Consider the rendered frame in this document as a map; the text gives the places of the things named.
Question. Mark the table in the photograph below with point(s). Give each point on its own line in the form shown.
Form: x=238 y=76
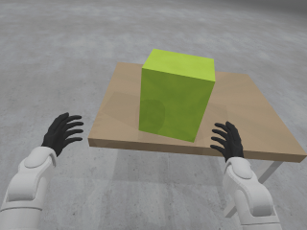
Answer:
x=234 y=98

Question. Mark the left robot forearm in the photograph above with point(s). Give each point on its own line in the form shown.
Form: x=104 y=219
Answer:
x=25 y=196

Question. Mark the right robot forearm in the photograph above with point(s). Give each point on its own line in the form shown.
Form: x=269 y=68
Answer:
x=252 y=200

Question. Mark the carton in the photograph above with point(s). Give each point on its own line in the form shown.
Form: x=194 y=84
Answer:
x=174 y=93

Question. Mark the right robot hand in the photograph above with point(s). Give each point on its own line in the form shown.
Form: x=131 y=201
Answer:
x=232 y=144

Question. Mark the left robot hand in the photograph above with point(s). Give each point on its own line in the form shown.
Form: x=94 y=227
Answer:
x=55 y=138

